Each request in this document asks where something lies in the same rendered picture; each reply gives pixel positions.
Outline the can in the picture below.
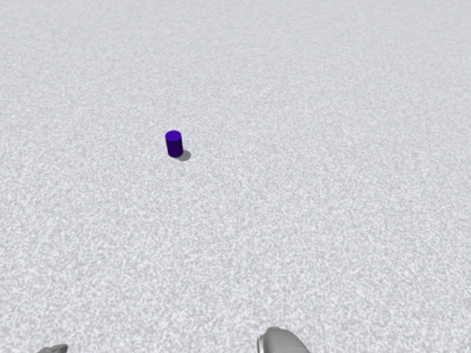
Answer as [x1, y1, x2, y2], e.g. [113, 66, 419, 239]
[165, 130, 183, 157]

